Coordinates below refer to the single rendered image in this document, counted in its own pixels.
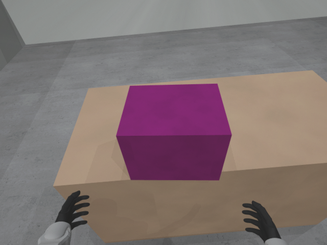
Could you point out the robot left hand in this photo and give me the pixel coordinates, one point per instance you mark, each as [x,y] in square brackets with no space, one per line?
[69,207]

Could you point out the robot left forearm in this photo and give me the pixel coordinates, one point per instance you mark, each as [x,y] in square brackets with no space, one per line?
[58,233]

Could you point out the carton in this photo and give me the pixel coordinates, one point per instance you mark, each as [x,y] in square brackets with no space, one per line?
[174,132]

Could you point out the robot right hand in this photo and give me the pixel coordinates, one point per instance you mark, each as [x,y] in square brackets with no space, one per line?
[264,223]

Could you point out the pedestal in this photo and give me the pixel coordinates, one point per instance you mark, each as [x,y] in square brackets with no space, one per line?
[277,157]

